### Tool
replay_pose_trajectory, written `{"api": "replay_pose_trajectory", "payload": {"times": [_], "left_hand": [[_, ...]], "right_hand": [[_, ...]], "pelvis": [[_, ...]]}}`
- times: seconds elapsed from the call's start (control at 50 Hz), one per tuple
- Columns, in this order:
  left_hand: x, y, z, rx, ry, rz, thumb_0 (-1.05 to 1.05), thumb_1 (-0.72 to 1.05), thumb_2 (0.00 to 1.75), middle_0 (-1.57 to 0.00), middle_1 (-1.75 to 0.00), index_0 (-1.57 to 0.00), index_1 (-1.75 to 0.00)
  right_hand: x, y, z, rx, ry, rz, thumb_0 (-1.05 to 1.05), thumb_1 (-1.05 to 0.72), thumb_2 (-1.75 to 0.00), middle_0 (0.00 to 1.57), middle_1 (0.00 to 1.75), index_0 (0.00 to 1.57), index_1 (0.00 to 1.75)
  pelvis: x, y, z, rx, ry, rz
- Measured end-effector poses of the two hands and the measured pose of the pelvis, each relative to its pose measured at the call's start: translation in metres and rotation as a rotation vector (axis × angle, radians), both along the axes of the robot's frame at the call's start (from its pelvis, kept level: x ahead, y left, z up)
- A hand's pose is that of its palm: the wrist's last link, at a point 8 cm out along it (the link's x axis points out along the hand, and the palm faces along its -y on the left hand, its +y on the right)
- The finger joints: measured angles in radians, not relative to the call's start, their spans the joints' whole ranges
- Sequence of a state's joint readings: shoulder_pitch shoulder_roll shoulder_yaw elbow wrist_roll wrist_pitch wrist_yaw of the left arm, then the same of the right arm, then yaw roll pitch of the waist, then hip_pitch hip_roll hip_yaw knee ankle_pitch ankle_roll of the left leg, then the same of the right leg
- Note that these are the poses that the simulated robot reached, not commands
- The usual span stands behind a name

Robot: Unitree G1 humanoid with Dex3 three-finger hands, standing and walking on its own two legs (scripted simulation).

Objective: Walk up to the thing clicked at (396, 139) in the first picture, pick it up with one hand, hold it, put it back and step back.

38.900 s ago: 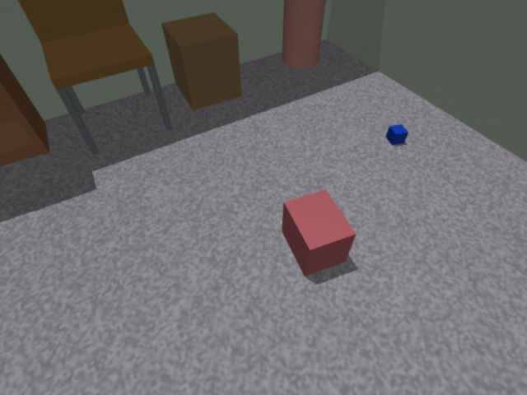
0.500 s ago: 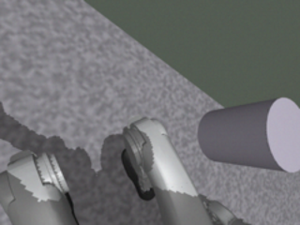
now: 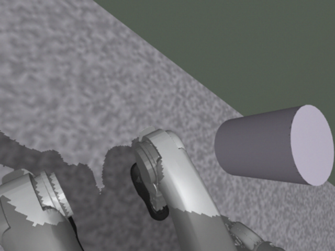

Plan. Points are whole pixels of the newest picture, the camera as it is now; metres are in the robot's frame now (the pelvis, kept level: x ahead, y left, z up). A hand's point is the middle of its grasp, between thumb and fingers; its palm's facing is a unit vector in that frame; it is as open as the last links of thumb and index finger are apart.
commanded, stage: close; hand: left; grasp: from above
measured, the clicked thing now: out of the picture +0.45 +0.33 -0.27
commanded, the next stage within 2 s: settle in 1.36 s
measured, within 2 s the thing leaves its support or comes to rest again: leaves its support in 1.84 s
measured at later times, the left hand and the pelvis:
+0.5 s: hand out of the picture +0.43 +0.34 -0.25, palm faces -0.37 -0.29 -0.88, open 12.7 cm; pelvis +0.00 +0.00 +0.00, yaw +0 degrees
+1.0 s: hand out of the picture +0.44 +0.34 -0.24, palm faces -0.36 -0.27 -0.89, open 11.9 cm; pelvis +0.00 +0.00 +0.01, yaw +0 degrees
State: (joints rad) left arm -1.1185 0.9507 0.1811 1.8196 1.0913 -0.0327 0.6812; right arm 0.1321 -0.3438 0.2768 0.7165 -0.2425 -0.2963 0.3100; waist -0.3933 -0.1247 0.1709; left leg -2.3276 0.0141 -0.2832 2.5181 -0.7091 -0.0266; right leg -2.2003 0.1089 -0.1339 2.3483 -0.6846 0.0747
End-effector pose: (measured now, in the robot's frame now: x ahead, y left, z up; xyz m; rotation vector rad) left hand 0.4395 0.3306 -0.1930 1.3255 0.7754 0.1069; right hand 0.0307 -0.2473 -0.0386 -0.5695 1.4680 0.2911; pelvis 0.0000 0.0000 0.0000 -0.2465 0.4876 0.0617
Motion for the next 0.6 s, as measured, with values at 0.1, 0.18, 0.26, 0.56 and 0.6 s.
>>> {"api": "replay_pose_trajectory", "payload": {"times": [0.1, 0.18, 0.26, 0.56, 0.6], "left_hand": [[-0.001, 0.001, 0.001, -0.001, 0.001, 0.011, 0.00, -0.41, 0.91, -0.23, -0.87, -0.20, -0.90], [0.000, 0.003, 0.002, -0.003, -0.004, 0.021, 0.00, -0.38, 0.87, -0.24, -0.87, -0.23, -0.89], [-0.002, 0.008, 0.004, 0.005, 0.007, 0.024, 0.00, -0.34, 0.83, -0.26, -0.86, -0.25, -0.87], [-0.003, 0.012, 0.002, -0.005, 0.016, -0.003, 0.00, -0.26, 0.73, -0.36, -0.78, -0.34, -0.78], [-0.002, 0.011, 0.003, -0.002, 0.012, -0.007, 0.00, -0.24, 0.71, -0.37, -0.77, -0.36, -0.77]], "right_hand": [[-0.002, 0.000, 0.002, 0.001, 0.001, 0.000, 0.00, -0.91, -0.90, 0.19, 0.30, 0.20, 0.30], [-0.003, 0.001, 0.004, -0.002, 0.000, -0.004, 0.00, -0.91, -0.90, 0.20, 0.30, 0.20, 0.30], [-0.002, 0.001, 0.005, -0.006, -0.002, -0.007, 0.00, -0.91, -0.90, 0.20, 0.30, 0.20, 0.30], [0.003, 0.003, 0.007, -0.014, -0.010, 0.021, 0.00, -0.91, -0.90, 0.20, 0.30, 0.20, 0.30], [0.003, 0.003, 0.008, -0.014, -0.011, 0.025, 0.00, -0.91, -0.90, 0.20, 0.30, 0.20, 0.30]], "pelvis": [[-0.001, 0.000, 0.001, -0.002, -0.003, -0.001], [-0.001, 0.001, 0.002, -0.003, -0.002, -0.001], [-0.001, 0.001, 0.003, -0.005, 0.002, -0.002], [-0.002, 0.002, 0.004, -0.009, -0.005, 0.000], [-0.002, 0.002, 0.005, -0.011, -0.006, -0.001]]}}
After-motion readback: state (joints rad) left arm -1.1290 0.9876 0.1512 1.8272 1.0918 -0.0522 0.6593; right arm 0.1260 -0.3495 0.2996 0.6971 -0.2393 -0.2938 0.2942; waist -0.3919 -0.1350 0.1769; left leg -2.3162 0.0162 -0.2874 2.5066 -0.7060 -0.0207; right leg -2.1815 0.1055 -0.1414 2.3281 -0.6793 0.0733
